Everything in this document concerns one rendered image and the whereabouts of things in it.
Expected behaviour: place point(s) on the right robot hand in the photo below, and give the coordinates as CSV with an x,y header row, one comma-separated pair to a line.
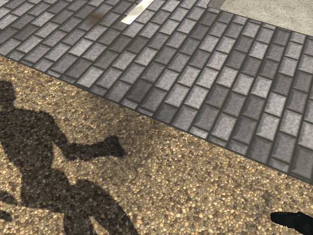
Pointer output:
x,y
299,221

